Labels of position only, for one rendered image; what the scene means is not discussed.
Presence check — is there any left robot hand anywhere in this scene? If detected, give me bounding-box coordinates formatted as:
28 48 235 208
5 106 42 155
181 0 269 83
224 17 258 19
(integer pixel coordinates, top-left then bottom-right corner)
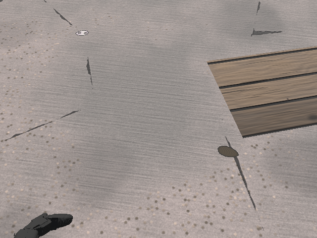
14 213 73 238

